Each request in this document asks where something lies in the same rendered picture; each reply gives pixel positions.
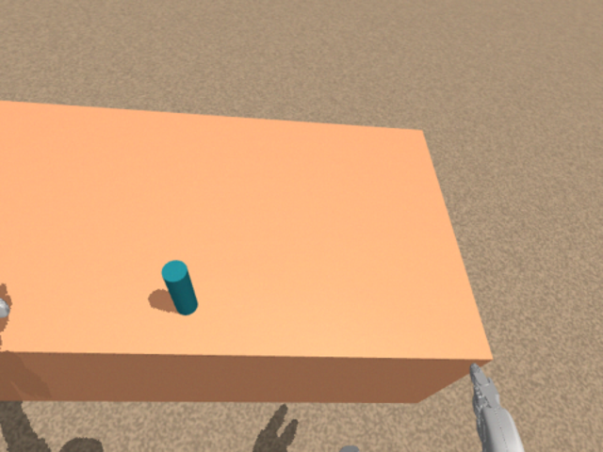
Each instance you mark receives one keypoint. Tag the right robot hand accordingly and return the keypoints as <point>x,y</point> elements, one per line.
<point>495,425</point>

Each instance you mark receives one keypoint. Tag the can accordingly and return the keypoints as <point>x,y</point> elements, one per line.
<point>176,277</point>

